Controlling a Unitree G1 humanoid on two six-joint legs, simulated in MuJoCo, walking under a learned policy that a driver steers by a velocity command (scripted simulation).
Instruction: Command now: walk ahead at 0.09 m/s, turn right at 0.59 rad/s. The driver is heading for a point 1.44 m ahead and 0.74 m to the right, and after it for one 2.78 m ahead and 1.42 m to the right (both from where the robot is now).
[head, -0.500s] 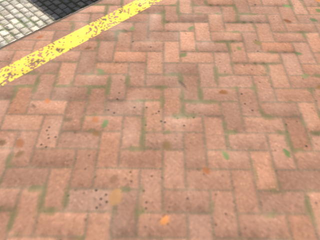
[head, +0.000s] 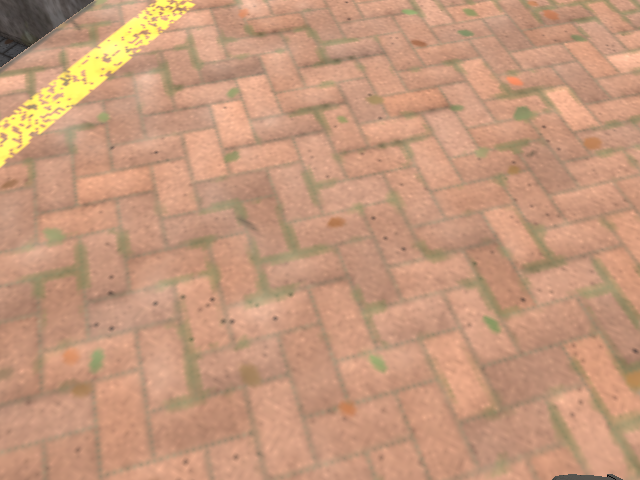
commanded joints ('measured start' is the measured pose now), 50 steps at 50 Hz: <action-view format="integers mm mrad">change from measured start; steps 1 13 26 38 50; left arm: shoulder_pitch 59 76 -43 -52 -90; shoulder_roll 43 118 142 94 29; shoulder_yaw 16 48 34 30 2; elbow -70 -81 -136 -170 -94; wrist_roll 8 19 21 9 11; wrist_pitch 0 2 -37 -24 -24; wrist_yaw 5 -34 3 -4 -13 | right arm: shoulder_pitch -7 34 -54 67 51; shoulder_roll -162 -166 -134 -282 -196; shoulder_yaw -49 -63 -62 -94 -55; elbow -43 35 -8 12 17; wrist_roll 0 45 28 -15 33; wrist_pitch -1 42 32 11 39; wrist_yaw -12 -2 -11 18 -2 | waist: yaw -2 18 3 11 -55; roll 182 29 -113 329 240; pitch -155 -138 -158 -136 -125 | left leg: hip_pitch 177 43 -193 282 278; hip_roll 251 216 -16 373 207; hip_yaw -175 62 -116 -550 -231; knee -198 84 414 -177 -102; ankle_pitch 205 -134 -219 275 271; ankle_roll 211 20 -115 231 192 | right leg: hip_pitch -16 394 401 -43 196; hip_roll -47 -77 -192 150 4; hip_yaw -27 4 303 121 -39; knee -90 -789 -819 -327 -556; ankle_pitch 46 383 543 -174 73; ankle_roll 9 -172 -297 -88 21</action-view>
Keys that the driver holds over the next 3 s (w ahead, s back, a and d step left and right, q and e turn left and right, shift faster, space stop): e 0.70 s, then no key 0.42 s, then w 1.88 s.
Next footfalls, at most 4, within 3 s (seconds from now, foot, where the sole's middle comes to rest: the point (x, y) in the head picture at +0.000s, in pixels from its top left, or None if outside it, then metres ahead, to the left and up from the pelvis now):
0.26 right None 0.06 -0.14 -0.77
0.74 left None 0.12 0.07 -0.77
1.08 right None -0.02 -0.15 -0.77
1.44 left None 0.17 0.02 -0.77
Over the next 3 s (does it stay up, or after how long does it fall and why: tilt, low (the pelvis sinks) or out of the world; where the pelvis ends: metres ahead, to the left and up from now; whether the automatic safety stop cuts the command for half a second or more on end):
stays up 0.81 -0.45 -0.01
